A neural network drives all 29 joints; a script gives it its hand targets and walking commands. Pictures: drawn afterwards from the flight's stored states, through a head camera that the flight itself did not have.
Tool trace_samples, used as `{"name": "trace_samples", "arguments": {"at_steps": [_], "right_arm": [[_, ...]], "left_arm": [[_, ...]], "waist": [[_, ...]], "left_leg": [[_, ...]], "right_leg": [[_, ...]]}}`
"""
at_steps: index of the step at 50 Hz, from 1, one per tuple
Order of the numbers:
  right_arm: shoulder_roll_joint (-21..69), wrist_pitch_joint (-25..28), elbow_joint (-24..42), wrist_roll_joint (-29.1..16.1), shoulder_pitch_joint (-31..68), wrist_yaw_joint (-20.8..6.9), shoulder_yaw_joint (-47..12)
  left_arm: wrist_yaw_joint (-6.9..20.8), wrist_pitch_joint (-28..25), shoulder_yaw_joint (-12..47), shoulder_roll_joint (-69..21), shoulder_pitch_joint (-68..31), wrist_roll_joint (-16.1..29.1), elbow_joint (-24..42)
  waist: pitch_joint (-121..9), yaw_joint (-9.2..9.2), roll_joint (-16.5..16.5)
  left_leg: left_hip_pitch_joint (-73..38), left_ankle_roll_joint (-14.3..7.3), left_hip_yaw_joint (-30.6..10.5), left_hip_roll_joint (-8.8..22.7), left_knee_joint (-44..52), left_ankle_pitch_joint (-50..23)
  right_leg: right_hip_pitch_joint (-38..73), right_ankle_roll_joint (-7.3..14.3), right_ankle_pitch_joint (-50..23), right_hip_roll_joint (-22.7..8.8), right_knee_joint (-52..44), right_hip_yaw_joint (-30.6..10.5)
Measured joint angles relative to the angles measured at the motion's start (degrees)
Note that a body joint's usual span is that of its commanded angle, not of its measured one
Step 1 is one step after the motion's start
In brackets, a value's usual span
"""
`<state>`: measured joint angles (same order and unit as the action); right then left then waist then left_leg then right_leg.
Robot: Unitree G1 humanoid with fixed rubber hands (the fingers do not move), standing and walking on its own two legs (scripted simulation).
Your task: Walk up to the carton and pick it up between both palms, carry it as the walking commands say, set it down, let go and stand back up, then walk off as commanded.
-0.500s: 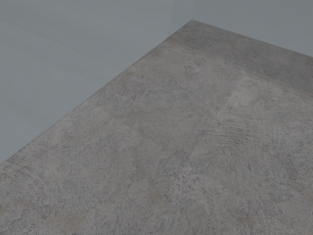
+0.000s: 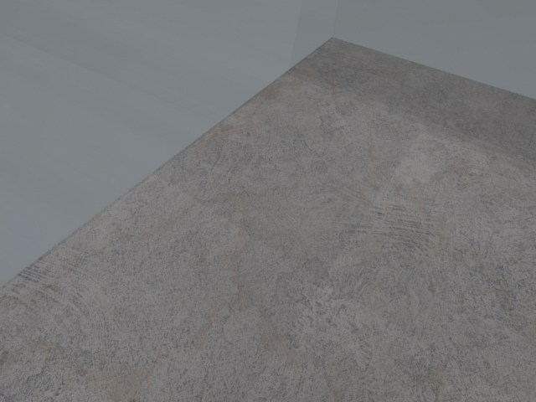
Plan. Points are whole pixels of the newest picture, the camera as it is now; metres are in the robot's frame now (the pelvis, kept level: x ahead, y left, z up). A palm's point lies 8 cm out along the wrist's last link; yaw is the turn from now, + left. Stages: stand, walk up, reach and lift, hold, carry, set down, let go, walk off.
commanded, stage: walk off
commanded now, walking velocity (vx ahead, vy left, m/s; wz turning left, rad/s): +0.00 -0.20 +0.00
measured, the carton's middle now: out of the picture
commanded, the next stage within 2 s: stand in 0.40 s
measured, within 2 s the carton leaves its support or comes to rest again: rests again in 0.46 s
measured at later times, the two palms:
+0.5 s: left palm out of the picture +0.03 +0.17 -0.15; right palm out of the picture +0.07 -0.31 -0.13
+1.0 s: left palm out of the picture +0.08 +0.18 -0.14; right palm out of the picture +0.08 -0.27 -0.14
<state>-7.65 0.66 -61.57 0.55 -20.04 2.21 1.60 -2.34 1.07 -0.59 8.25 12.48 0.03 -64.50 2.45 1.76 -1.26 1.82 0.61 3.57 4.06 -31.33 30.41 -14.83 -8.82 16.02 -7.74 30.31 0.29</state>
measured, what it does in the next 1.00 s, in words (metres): steps on the spot: left foot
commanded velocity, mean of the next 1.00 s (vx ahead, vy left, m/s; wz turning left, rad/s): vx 0.00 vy -0.08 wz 0.00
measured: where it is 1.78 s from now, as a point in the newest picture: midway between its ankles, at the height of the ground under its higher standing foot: outside the picture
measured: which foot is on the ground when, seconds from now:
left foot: down 0.00-0.26, up 0.28-0.50, down 0.52-1.00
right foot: down 0.00-1.00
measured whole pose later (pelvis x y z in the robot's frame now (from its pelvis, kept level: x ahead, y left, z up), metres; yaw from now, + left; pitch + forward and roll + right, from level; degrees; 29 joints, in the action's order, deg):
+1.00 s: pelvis +0.09 -0.04 +0.00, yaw +0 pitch +2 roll -1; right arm -8.8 0.1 -65.7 -0.1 -14.5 2.2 3.1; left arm -2.7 -1.2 -1.3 7.9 16.2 -0.7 -63.4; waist 1.1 0.1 -0.6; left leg 7.8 6.2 2.7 8.1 -31.5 25.1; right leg -9.5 -4.1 24.0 -5.5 32.3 6.5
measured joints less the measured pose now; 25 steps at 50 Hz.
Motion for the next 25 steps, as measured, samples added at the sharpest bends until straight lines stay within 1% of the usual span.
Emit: {"name": "trace_samples", "arguments": {"at_steps": [2, 4, 6, 8, 10, 11, 12, 13, 14, 15, 17, 18, 20, 25], "right_arm": [[0.4, 0.2, 0.1, 0.3, -0.3, -0.2, -0.1], [0.9, 0.5, 0.6, 0.7, -0.7, -0.1, -0.1], [1.4, 0.8, 1.1, 1.4, -1.5, 0.2, -0.1], [1.7, 0.9, 1.0, 2.1, -2.9, 0.6, 0.1], [1.8, 0.5, 0.3, 2.4, -4.4, 1.0, 0.4], [1.7, 0.1, -0.3, 2.4, -5.1, 1.1, 0.6], [1.4, -0.4, -0.9, 2.1, -5.7, 1.1, 0.9], [1.1, -1.0, -1.7, 1.7, -6.0, 1.0, 1.3], [0.9, -1.6, -2.3, 1.1, -5.9, 0.9, 1.6], [0.8, -2.1, -2.6, 0.6, -5.8, 0.9, 1.8], [0.2, -2.8, -2.5, 0.2, -4.2, 0.6, 2.2], [-0.5, -3.0, -2.1, 0.4, -2.9, 0.5, 2.4], [-2.0, -3.0, -0.5, 0.8, 0.5, 0.5, 2.8], [-4.4, -1.9, 3.3, 0.8, 8.5, 1.0, 3.5]], "left_arm": [[0.0, 0.3, -0.1, 0.3, 0.1, 0.1, -0.1], [0.0, 1.0, -0.5, 0.9, 0.4, 0.0, 0.0], [0.0, 1.9, -1.0, 1.8, 0.6, -0.3, 0.3], [0.2, 2.6, -1.6, 2.6, 0.5, -0.5, 0.6], [0.5, 2.8, -2.0, 3.1, 0.0, -0.6, 1.2], [0.7, 2.7, -2.1, 3.2, -0.3, -0.8, 1.7], [0.8, 2.4, -2.2, 3.2, -0.8, -0.9, 2.1], [1.0, 2.0, -2.4, 2.9, -1.4, -0.9, 2.3], [1.1, 1.3, -2.6, 2.6, -2.2, -0.8, 2.7], [1.0, 0.5, -2.7, 2.5, -2.8, -0.5, 3.5], [0.2, -1.0, -2.6, 1.9, -3.2, -0.4, 4.7], [-0.1, -1.2, -2.4, 1.5, -3.0, -0.7, 4.9], [-0.4, -0.8, -2.2, 0.7, -2.1, -1.6, 4.9], [-0.5, -0.2, -1.6, -0.6, 1.1, -2.9, 3.1]], "waist": [[0.1, 0.47, 0.3], [0.2, 0.98, 0.8], [0.2, 1.84, 1.1], [0.1, 2.65, 1.3], [0.2, 3.06, 0.9], [0.2, 3.05, 0.5], [0.5, 3.08, -0.2], [0.9, 2.98, -1.1], [1.2, 2.81, -1.6], [1.5, 2.35, -1.5], [2.0, 0.78, -0.9], [2.3, 0.31, -0.7], [2.6, -0.21, -0.4], [2.4, -1.47, 0.3]], "left_leg": [[-0.2, 0.1, 0.2, 0.2, 0.0, 0.0], [-0.3, 0.4, 0.8, 0.6, -0.2, 0.3], [-0.1, 0.8, 1.2, 1.3, -1.2, 1.1], [-0.1, 1.4, 1.4, 1.8, -1.8, 1.8], [-0.4, 2.2, 1.2, 2.5, -2.4, 2.6], [-0.5, 2.7, 1.1, 3.1, -2.9, 3.2], [-0.3, 3.3, 0.7, 3.8, -3.8, 3.6], [0.2, 3.9, 0.0, 4.6, -5.5, 3.3], [2.5, 4.5, -0.8, 5.2, -9.8, 1.9], [5.9, 4.3, -2.1, 5.5, -16.8, 2.8], [12.0, 2.4, -5.7, 5.1, -29.6, 4.6], [14.4, 1.6, -6.2, 5.0, -32.6, 4.5], [17.6, 1.2, -5.5, 5.1, -32.3, 3.7], [20.5, 2.6, -4.1, 5.4, -21.9, 1.5]], "right_leg": [[-0.3, 0.6, 0.1, 0.1, 0.6, 0.3], [-1.4, 2.4, 1.3, 0.3, 3.1, 1.2], [-3.1, 4.2, 6.7, 1.6, 8.5, 2.6], [-5.0, 5.2, 10.8, 1.9, 13.7, 3.9], [-5.6, 5.9, 12.9, 2.3, 14.7, 4.3], [-5.3, 6.4, 12.8, 2.7, 13.4, 4.9], [-4.6, 6.7, 8.9, 3.4, 11.9, 5.4], [-3.9, 6.7, 4.9, 3.9, 10.9, 6.1], [-3.4, 6.7, 5.0, 3.9, 10.7, 6.9], [-3.2, 6.7, 6.3, 3.5, 10.8, 7.5], [-2.8, 7.0, 7.6, 2.8, 10.3, 8.0], [-2.4, 7.1, 7.3, 2.5, 9.4, 8.1], [-1.8, 7.1, 6.2, 2.3, 7.2, 7.9], [-2.2, 6.6, 5.6, 2.3, 6.1, 7.6]]}}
